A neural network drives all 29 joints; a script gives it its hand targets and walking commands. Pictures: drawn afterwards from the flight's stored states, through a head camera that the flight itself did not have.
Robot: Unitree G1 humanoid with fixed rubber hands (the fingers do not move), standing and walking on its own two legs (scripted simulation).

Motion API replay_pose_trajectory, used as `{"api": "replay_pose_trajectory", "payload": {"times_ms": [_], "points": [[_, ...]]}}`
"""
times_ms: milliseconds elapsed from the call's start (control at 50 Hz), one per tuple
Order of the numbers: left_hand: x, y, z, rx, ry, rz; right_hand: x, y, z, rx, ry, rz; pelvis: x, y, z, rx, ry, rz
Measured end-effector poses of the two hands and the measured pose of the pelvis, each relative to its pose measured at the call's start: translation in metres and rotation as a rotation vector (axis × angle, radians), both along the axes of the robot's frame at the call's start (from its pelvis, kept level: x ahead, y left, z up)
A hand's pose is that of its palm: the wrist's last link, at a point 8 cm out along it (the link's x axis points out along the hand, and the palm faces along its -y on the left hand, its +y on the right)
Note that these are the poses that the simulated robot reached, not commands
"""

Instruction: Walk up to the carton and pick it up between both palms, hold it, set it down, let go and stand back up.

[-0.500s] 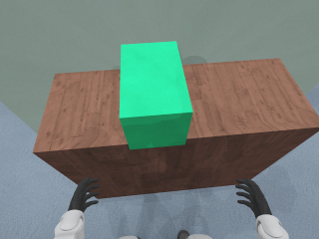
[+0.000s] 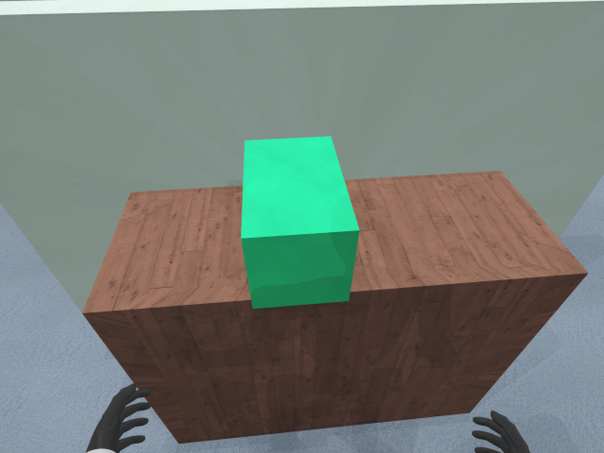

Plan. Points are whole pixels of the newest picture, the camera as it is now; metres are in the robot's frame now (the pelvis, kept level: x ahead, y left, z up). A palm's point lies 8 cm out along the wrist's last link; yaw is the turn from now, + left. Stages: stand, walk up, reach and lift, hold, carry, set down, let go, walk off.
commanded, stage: stand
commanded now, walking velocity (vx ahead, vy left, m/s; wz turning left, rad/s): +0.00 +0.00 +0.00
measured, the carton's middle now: (294, 217) +0.50 +0.04 +0.03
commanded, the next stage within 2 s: none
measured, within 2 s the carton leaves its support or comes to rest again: neither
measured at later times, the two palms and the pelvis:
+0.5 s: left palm out of the picture +0.13 +0.28 -0.07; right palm out of the picture +0.11 -0.26 -0.08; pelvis -0.01 +0.00 +0.00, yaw +0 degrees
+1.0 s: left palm out of the picture +0.13 +0.28 -0.07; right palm out of the picture +0.10 -0.26 -0.09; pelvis -0.01 +0.00 +0.00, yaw +0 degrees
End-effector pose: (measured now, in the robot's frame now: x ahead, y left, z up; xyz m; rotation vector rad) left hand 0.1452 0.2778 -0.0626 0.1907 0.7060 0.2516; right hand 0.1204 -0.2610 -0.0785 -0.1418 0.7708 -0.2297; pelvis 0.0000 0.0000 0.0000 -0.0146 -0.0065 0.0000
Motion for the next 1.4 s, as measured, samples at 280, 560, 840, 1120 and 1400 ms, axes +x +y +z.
{"api": "replay_pose_trajectory", "payload": {"times_ms": [280,560,840,1120,1400], "points": [[-0.015,0.002,-0.002,0.008,0.01,0.005,-0.012,-0.002,-0.002,0.003,0.006,-0.007,-0.007,-0.001,-0.001,0.002,-0.014,0.0],[-0.017,0.005,-0.003,0.016,0.024,0.004,-0.015,-0.002,-0.004,0.003,0.023,-0.007,-0.009,-0.001,-0.001,0.002,-0.015,0.0],[-0.019,0.005,-0.005,0.016,0.037,0.004,-0.018,-0.002,-0.006,0.004,0.039,-0.008,-0.009,-0.001,-0.001,0.002,-0.016,0.0],[-0.022,0.004,-0.006,0.016,0.045,0.005,-0.02,-0.002,-0.007,0.005,0.048,-0.008,-0.01,-0.002,-0.001,0.002,-0.018,0.0],[-0.026,0.004,-0.008,0.016,0.06,0.006,-0.024,-0.003,-0.009,0.005,0.059,-0.009,-0.012,-0.002,-0.001,0.003,-0.021,0.0]]}}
